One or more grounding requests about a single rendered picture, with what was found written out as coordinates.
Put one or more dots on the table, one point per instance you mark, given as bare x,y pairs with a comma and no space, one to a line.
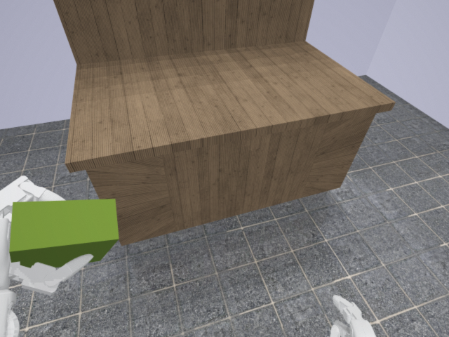
191,111

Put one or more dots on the sponge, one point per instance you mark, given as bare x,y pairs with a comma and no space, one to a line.
56,232

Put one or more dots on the robot left hand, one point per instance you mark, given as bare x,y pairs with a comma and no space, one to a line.
40,277

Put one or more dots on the robot right hand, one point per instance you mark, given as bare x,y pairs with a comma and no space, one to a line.
351,313

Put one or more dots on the robot left forearm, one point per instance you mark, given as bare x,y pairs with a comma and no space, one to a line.
9,324

